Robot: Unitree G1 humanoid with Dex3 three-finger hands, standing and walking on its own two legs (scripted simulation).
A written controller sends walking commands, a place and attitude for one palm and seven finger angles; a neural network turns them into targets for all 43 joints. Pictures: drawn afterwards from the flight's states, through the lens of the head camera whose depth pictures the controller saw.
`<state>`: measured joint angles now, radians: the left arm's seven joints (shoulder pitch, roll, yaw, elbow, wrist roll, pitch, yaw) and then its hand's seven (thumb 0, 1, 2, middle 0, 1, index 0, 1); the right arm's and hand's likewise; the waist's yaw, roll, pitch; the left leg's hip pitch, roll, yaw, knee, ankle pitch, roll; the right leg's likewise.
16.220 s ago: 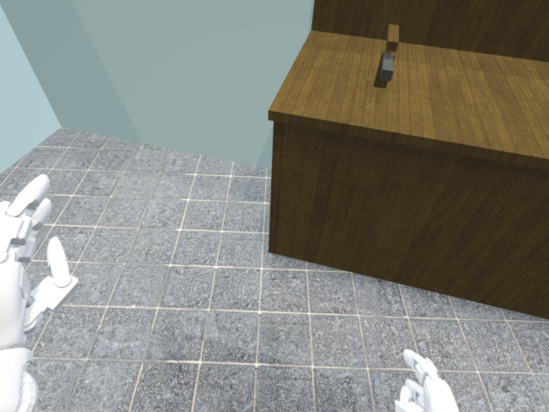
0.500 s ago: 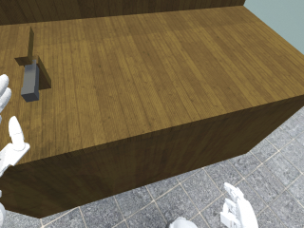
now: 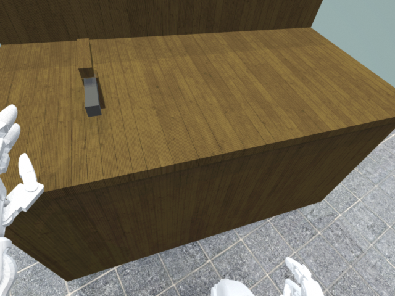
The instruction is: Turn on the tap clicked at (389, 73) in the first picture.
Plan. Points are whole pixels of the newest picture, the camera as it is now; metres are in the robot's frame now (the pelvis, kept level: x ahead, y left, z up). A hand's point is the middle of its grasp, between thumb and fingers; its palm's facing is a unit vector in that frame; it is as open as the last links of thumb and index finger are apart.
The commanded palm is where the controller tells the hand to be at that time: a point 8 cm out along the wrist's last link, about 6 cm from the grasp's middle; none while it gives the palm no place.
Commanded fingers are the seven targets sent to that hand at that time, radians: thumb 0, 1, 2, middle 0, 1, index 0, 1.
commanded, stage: come to a stop and stand still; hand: left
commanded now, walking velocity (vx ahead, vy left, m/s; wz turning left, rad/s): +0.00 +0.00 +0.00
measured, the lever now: (93, 107) +0.46 +0.26 +0.11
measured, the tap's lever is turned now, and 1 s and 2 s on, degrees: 0 0 0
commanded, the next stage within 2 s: look again from close up in 1.62 s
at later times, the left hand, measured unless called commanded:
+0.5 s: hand (13, 208) +0.19 +0.26 +0.17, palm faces +0.34 -0.86 -0.38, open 7.5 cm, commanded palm +0.12 +0.31 +0.19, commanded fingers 0.00 0.90 0.90 -0.20 -0.30 -0.20 -0.30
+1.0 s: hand out of the picture +0.15 +0.31 +0.19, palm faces +0.43 -0.83 -0.36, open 7.5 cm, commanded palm +0.08 +0.35 +0.19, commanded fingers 0.00 0.90 0.90 -0.20 -0.30 -0.20 -0.30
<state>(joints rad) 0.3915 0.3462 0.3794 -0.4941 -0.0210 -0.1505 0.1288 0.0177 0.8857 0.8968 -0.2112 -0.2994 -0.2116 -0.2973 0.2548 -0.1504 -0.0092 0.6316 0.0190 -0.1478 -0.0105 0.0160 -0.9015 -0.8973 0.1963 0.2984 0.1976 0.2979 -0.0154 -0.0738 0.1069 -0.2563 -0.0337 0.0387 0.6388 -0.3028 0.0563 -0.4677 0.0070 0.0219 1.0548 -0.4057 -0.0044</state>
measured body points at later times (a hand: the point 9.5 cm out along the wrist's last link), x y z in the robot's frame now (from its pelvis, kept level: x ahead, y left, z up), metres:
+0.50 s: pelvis -0.05 +0.03 +0.00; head +0.00 +0.06 +0.44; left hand +0.17 +0.31 +0.19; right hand +0.11 -0.21 -0.07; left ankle -0.06 +0.15 -0.72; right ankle -0.02 -0.07 -0.71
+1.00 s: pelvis -0.07 +0.07 +0.01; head -0.04 +0.09 +0.46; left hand +0.12 +0.35 +0.21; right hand +0.10 -0.15 -0.07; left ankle -0.06 +0.18 -0.72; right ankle -0.04 -0.04 -0.72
